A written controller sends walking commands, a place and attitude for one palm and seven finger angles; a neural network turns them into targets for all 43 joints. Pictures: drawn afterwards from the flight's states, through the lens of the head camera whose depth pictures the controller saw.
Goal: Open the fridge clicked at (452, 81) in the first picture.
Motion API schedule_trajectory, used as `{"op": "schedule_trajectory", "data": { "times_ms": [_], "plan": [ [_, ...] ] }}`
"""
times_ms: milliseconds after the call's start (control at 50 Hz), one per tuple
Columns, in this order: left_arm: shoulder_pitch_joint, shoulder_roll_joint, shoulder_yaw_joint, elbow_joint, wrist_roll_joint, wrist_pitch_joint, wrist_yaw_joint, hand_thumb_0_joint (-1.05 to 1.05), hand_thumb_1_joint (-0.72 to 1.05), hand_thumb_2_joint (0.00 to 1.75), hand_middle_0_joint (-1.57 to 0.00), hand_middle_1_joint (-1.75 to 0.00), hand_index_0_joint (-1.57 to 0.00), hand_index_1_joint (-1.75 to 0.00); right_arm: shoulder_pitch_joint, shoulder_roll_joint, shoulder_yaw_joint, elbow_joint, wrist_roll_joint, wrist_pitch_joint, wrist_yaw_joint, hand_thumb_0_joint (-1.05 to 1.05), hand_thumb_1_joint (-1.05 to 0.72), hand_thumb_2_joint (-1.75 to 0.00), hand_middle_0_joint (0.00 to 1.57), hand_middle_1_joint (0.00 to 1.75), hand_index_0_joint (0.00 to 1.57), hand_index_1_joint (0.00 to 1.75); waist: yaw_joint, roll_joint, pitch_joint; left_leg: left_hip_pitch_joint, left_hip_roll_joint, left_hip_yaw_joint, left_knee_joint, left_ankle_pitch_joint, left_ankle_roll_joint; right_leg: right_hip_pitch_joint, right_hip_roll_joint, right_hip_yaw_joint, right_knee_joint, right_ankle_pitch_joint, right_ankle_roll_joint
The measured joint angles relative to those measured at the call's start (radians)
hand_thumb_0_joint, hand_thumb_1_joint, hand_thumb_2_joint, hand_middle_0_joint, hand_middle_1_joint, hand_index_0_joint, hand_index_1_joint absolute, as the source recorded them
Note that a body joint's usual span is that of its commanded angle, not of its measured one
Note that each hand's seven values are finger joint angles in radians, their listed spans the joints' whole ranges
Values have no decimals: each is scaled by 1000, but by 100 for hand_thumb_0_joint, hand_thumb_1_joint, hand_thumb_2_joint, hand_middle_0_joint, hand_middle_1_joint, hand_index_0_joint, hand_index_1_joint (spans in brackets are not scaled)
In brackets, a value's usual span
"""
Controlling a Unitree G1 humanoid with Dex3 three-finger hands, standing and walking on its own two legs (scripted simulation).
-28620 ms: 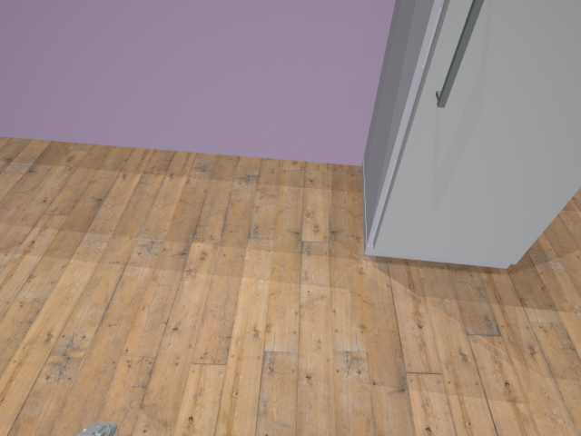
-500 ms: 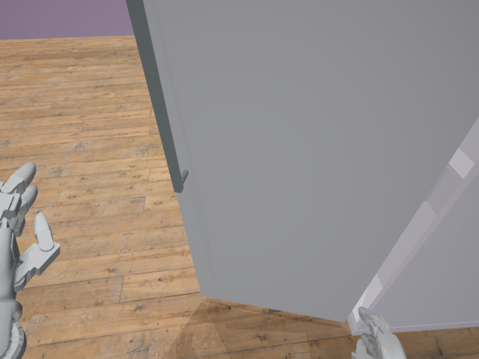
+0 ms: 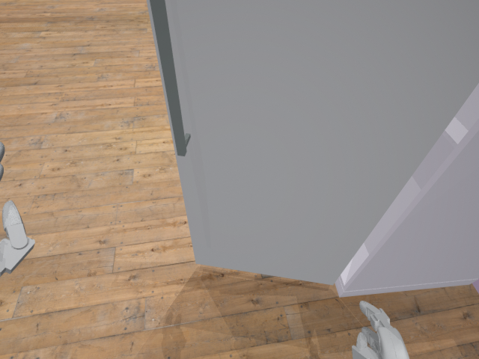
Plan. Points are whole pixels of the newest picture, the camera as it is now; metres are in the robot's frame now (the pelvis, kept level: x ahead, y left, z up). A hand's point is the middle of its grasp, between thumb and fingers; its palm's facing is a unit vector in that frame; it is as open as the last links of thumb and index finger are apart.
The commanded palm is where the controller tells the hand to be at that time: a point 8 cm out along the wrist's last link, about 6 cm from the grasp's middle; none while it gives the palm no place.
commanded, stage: step back with the hand held close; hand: left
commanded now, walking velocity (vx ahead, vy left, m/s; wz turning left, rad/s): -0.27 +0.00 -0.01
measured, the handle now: (172, 66) +0.53 +0.17 +0.22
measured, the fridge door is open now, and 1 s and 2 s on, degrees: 76 76 76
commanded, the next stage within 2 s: stop stepping back and stand still in 0.70 s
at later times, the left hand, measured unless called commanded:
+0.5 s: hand out of the picture +0.13 +0.26 +0.18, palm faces +0.43 -0.78 -0.45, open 7.4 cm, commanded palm +0.06 +0.31 +0.19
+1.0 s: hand out of the picture +0.05 +0.27 +0.17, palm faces +0.36 -0.84 -0.40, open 7.4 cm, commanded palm -0.02 +0.31 +0.19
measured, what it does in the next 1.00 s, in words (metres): walks backwards: right foot, then left foot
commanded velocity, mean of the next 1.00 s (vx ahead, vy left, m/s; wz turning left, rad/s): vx -0.22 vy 0.00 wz -0.05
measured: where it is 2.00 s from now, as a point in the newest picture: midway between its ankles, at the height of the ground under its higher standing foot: outside the picture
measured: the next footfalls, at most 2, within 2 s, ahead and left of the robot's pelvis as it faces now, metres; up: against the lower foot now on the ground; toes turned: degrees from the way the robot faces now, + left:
right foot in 0.78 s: -0.22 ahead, -0.13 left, +0.00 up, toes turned +1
left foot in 0.94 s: -0.04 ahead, +0.08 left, +0.00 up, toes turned -1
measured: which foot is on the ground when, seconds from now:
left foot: down 0.00-0.78, up 0.80-0.92, down 0.94-1.00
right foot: down 0.00-0.52, up 0.54-0.76, down 0.78-0.94, up 0.96-1.00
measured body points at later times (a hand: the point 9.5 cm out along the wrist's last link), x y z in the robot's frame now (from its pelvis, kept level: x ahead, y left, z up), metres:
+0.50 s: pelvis -0.07 +0.00 +0.00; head -0.06 +0.03 +0.45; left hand +0.10 +0.30 +0.20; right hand +0.12 -0.23 -0.06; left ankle +0.05 +0.09 -0.72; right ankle +0.01 -0.13 -0.72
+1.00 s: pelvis -0.18 +0.02 +0.00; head -0.18 +0.05 +0.45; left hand +0.03 +0.31 +0.19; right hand -0.02 -0.22 -0.06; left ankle -0.08 +0.08 -0.73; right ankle -0.24 -0.11 -0.72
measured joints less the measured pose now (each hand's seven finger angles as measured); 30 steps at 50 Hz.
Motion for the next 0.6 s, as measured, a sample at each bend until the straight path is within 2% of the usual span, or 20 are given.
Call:
{"op": "schedule_trajectory", "data": {
  "times_ms": [80, 160, 220, 320, 360, 440, 500, 540, 560, 600],
  "plan": [
    [-1, -1, -3, -13, 8, -19, 3, 1, 89, 90, -21, -30, -21, -30, 10, 3, 4, 10, -4, -12, 0, 1, -90, -90, 20, 30, 20, 30, -6, -11, 1, -22, 2, -3, 11, 16, 4, -15, 4, 0, 2, 8, 2],
    [-17, 19, 13, -5, 26, -39, -1, 1, 89, 90, -21, -30, -21, -31, 35, 11, -2, 10, -9, -30, -2, 1, -90, -90, 20, 30, 20, 30, -24, -12, 3, -37, -8, -31, 20, 31, 7, 3, 40, 43, 63, -39, 8],
    [-18, 24, 37, 1, 28, -56, -5, 1, 89, 90, -21, -30, -21, -31, 41, 17, -5, 17, -15, -45, 6, 1, -90, -90, 20, 30, 20, 30, -15, -9, -5, -59, -5, -41, 24, 40, 2, 35, 66, 75, 71, -98, 3],
    [-23, 8, 29, -8, 10, -58, -7, 1, 89, 90, -21, -30, -21, -30, -7, 18, -5, 37, -14, -64, 17, 1, -90, -90, 20, 30, 21, 30, 4, -1, 22, -67, 14, -37, -6, 82, -14, 35, 85, 88, 26, -63, -5],
    [-18, 9, 10, -19, 5, -53, -10, 1, 89, 90, -21, -30, -21, -30, -23, 16, -6, 37, -10, -60, 20, 1, -90, -90, 20, 30, 21, 30, 3, -1, 20, -74, 18, -36, -11, 86, -18, 28, 88, 89, 18, -46, -8],
    [-1, 30, -17, -47, -2, -49, -13, 1, 89, 90, -21, -30, -21, -31, -41, 10, -11, 37, -7, -42, 19, 1, -90, -90, 20, 30, 21, 30, -15, -21, 6, -100, -1, -37, 14, -33, -44, 13, 70, 90, 4, -22, -5],
    [8, 60, -7, -70, -8, -49, -10, 1, 88, 90, -21, -30, -21, -31, -43, 2, -15, 27, -3, -24, 13, 1, -90, -90, 20, 30, 20, 30, -26, -33, 7, -106, -6, -30, -13, 29, -35, 1, 58, 86, 6, -8, 7],
    [6, 75, 16, -70, -7, -55, -12, 1, 88, 90, -21, -30, -22, -31, -40, -5, -21, 15, -4, -26, 5, 1, -90, -90, 20, 30, 20, 30, -26, -17, 14, -112, 10, -29, -35, 141, 1, -24, 79, 87, 67, -69, 7],
    [-1, 80, 28, -61, -5, -55, -15, 1, 88, 90, -21, -30, -22, -31, -38, -3, -28, 15, -8, -33, 2, 1, -90, -90, 20, 30, 20, 30, -27, -4, 18, -113, 19, -35, -45, 186, 13, -38, 101, 93, 157, -122, 5],
    [-18, 88, 45, -35, -7, -53, -19, 1, 88, 90, -21, -30, -22, -31, -33, 14, -40, 32, -11, -46, 5, 1, -90, -90, 20, 30, 20, 30, -20, 6, 17, -109, 30, -48, -77, 210, 16, -42, 139, 100, 338, -205, -1]
  ]
}}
